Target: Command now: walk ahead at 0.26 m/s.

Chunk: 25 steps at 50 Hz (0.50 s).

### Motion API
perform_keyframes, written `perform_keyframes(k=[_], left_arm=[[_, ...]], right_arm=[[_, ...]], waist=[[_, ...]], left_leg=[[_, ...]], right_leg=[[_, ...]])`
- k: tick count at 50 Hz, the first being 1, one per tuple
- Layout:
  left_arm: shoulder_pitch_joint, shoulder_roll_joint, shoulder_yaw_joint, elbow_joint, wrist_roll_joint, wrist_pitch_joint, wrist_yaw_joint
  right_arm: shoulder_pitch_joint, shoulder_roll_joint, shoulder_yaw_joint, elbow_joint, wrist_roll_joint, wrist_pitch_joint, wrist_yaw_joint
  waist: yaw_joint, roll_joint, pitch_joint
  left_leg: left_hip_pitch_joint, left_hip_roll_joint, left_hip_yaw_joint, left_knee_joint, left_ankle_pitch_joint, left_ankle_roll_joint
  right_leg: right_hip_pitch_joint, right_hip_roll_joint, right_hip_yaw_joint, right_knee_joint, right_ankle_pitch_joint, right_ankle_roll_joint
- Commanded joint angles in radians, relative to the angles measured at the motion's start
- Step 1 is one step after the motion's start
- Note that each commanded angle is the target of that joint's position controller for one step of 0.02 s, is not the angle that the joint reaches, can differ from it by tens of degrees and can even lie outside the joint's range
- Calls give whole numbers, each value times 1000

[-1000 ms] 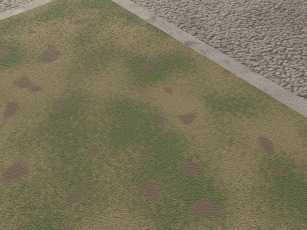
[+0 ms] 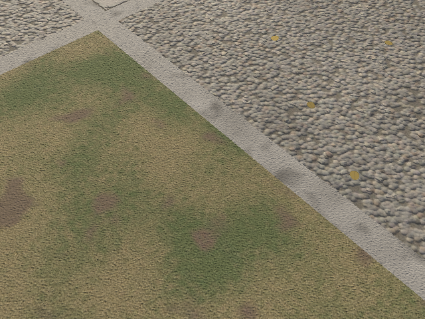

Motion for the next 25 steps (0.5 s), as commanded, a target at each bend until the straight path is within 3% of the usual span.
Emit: perform_keyframes(k=[1,2,3,4,5,6,7,8,9,11,13,17,19,20,21,22,23,25], left_arm=[[206,95,24,44,15,-7,15],[295,105,31,84,24,-17,19],[345,143,42,109,30,-32,23],[399,207,56,111,36,-37,22],[387,167,43,105,-2,-22,17],[309,128,34,78,-33,-11,12],[226,92,25,68,-31,-3,19],[182,58,12,70,-20,4,29],[165,47,5,76,-14,7,37],[173,62,5,96,3,12,41],[181,78,10,107,7,15,37],[162,102,23,120,-4,45,37],[162,96,25,127,-14,63,39],[181,84,25,133,-16,70,38],[208,72,28,136,-27,79,36],[198,62,27,144,-26,82,33],[211,38,24,156,-21,80,29],[249,29,21,184,-10,73,26]], right_arm=[[-82,-147,-28,-51,1,-6,-19],[-85,-150,-29,-46,3,5,-27],[-41,-156,-31,-41,5,15,-32],[93,-94,-18,-31,16,25,-41],[242,-23,-7,12,43,47,-42],[191,-78,-16,20,6,66,-45],[80,-89,-22,0,-18,76,-43],[9,-78,-20,-12,-29,84,-41],[-28,-74,-20,-21,-34,96,-39],[4,-33,-8,5,-28,124,-39],[-15,-22,-3,16,-20,140,-47],[-67,-24,2,31,-21,153,-52],[-63,-27,6,43,-31,147,-50],[-66,-44,7,38,-40,139,-51],[-99,-77,4,30,-36,131,-52],[-118,-49,12,35,-26,120,-50],[-136,-32,18,36,-20,105,-51],[-162,-53,12,33,-9,89,-57]], waist=[[116,111,-100],[152,85,-116],[152,24,-136],[126,-136,-251],[77,-221,-451],[69,-74,-411],[64,-29,-288],[49,-5,-198],[35,-19,-164],[12,-50,-184],[17,-50,-201],[28,-73,-163],[21,-51,-101],[30,-11,-64],[67,69,-11],[76,112,14],[97,135,-8],[120,140,-36]], left_leg=[[-133,216,-62,103,826,46],[-115,195,-53,228,805,28],[-128,140,-30,390,635,5],[-237,51,11,703,113,-18],[-325,-37,-86,927,-369,-42],[-342,6,-165,936,-333,-49],[-380,34,-163,912,-300,-53],[-376,67,-164,834,-260,-56],[-325,85,-162,746,-222,-61],[-220,72,-123,635,-198,-69],[-196,70,-101,519,-186,-68],[-142,72,-70,332,-50,-51],[-83,81,-81,186,20,-26],[-99,135,-151,99,-1,-10],[-237,183,-235,33,-149,11],[-372,203,-262,-31,-234,10],[-424,209,-268,-71,-240,-6],[-438,199,-253,-91,-198,-27]], right_leg=[[363,48,-27,-62,64,-29],[430,58,-27,-125,90,-42],[502,-4,14,-159,383,-52],[671,-251,205,-55,1004,-161],[804,-413,434,-59,1204,-326],[690,-377,412,-129,983,-324],[574,-330,359,-180,731,-300],[460,-284,302,-231,580,-259],[369,-243,247,-270,493,-218],[304,-203,192,-291,400,-187],[303,-185,185,-313,210,-171],[225,-155,208,-387,-367,-123],[133,-137,220,-420,-599,-59],[117,-118,214,-408,-630,-17],[155,-56,157,-385,-582,13],[277,-31,121,-328,-451,17],[389,-24,109,-279,-341,14],[479,-24,98,-246,-251,14]])
Keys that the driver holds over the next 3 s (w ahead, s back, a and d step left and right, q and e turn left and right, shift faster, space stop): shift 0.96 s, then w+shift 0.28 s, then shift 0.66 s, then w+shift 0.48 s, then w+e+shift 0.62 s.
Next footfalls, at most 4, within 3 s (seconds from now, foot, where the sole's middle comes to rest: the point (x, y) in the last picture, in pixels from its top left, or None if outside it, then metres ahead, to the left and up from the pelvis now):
0.06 right None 0.25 -0.08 -0.78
0.40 left None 0.15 0.12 -0.78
1.28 right None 0.30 -0.13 -0.78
1.68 left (202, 287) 0.55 0.02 -0.78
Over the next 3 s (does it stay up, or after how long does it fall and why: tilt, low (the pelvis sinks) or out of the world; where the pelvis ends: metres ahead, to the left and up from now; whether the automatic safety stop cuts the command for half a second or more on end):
stays up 1.02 -0.01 -0.04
